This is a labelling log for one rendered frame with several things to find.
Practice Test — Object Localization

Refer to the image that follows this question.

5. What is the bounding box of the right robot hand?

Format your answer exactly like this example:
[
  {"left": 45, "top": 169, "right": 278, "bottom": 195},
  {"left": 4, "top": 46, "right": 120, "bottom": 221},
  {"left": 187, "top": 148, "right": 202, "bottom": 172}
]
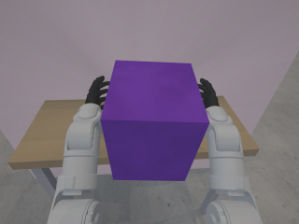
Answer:
[{"left": 197, "top": 78, "right": 220, "bottom": 109}]

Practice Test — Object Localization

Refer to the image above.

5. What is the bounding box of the robot left upper arm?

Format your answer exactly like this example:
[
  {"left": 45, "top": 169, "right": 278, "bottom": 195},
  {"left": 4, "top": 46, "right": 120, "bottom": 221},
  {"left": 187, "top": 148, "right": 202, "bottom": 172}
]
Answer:
[{"left": 48, "top": 199, "right": 103, "bottom": 224}]

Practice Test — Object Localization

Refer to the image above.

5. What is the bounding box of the left robot hand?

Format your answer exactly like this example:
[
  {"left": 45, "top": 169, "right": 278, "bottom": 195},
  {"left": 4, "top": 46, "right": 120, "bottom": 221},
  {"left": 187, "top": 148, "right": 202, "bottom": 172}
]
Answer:
[{"left": 85, "top": 76, "right": 110, "bottom": 110}]

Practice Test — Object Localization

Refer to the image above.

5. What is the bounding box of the left robot forearm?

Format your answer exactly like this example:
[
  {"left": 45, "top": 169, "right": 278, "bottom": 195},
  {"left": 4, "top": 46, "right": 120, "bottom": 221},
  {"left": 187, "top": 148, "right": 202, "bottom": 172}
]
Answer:
[{"left": 47, "top": 103, "right": 103, "bottom": 224}]

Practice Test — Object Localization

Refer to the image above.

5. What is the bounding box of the table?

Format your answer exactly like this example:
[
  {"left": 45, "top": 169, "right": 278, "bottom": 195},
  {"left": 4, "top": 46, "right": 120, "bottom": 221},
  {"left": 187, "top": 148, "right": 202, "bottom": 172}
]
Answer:
[{"left": 8, "top": 95, "right": 260, "bottom": 215}]

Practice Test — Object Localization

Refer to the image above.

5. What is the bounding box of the carton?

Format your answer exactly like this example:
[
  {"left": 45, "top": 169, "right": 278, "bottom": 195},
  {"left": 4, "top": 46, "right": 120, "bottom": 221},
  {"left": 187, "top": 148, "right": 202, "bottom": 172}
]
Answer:
[{"left": 100, "top": 60, "right": 210, "bottom": 181}]

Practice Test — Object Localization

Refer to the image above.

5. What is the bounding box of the right robot forearm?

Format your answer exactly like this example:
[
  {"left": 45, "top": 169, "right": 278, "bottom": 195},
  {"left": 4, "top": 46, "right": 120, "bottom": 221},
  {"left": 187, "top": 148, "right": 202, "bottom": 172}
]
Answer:
[{"left": 205, "top": 105, "right": 263, "bottom": 224}]

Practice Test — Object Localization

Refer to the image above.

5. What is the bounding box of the robot right upper arm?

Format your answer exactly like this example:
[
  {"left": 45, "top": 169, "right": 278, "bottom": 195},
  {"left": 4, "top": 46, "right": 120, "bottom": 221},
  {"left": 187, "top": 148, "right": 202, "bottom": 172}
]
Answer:
[{"left": 206, "top": 200, "right": 263, "bottom": 224}]

